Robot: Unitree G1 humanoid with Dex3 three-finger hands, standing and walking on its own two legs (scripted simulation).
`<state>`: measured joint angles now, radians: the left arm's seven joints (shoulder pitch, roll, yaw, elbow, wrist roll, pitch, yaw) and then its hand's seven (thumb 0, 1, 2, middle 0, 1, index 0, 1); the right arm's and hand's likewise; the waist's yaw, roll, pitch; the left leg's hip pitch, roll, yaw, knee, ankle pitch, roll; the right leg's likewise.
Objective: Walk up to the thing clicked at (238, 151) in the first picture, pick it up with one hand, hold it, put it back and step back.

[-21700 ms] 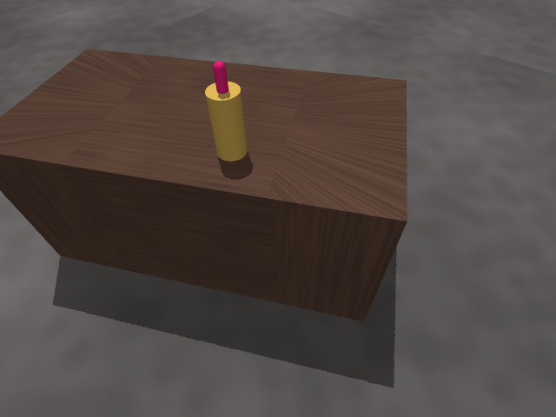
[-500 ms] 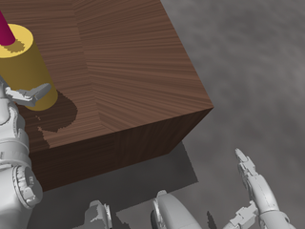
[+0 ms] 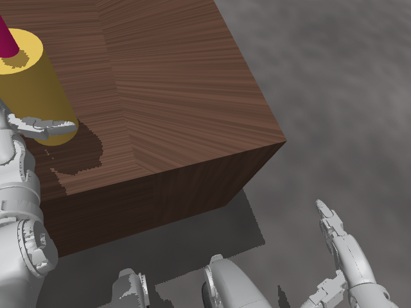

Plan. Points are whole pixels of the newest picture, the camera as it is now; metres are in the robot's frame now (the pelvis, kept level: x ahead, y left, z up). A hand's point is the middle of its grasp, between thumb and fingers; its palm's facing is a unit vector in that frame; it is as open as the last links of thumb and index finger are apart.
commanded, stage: withdraw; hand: left
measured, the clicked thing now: (26, 80) +0.53 +0.21 +0.08
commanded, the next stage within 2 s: rise in 0.46 s
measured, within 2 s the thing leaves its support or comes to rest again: neither
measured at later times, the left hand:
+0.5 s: hand out of the picture +0.52 +0.29 +0.15, palm faces +0.34 -0.94 -0.04, open 17.6 cm
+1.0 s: hand out of the picture +0.41 +0.38 +0.15, palm faces +0.50 -0.78 -0.37, open 17.3 cm
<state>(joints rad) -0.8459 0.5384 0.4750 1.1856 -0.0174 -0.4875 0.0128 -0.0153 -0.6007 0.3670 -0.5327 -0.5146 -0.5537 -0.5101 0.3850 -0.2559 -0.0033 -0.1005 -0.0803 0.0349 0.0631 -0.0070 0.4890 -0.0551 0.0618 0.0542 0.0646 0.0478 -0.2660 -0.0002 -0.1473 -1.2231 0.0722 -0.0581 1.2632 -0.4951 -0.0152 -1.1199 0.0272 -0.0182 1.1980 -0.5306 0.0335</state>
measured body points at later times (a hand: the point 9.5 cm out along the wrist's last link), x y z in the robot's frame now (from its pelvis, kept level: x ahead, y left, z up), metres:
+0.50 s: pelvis +0.02 +0.00 +0.03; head +0.12 +0.05 +0.47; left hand +0.49 +0.34 +0.15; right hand +0.17 -0.25 +0.04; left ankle +0.04 +0.12 -0.62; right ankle +0.02 -0.15 -0.62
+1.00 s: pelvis +0.03 +0.00 +0.08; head +0.08 +0.02 +0.52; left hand +0.38 +0.42 +0.17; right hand +0.19 -0.25 +0.04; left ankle +0.04 +0.12 -0.62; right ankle +0.02 -0.15 -0.62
